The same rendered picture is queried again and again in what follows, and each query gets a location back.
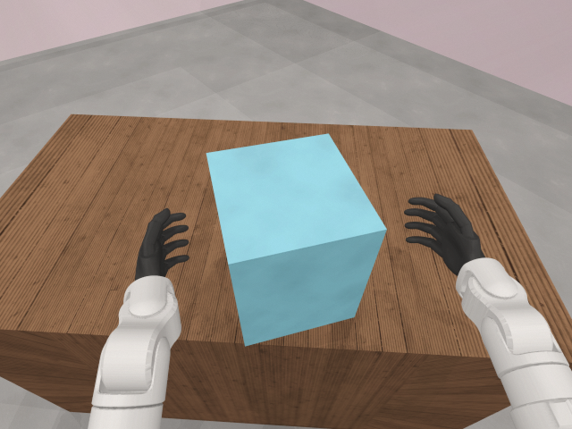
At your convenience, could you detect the robot left hand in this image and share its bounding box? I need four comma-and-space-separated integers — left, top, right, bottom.
135, 208, 189, 281

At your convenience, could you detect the pedestal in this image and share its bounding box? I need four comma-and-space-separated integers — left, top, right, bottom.
0, 114, 572, 429

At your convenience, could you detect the left robot forearm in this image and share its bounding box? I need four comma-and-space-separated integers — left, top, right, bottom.
88, 275, 181, 429

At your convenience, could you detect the robot right hand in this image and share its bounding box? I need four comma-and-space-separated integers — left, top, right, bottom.
404, 194, 485, 276

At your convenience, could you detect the right robot forearm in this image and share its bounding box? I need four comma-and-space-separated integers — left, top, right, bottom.
456, 257, 572, 429

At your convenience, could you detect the carton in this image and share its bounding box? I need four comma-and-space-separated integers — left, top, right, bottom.
206, 133, 387, 347

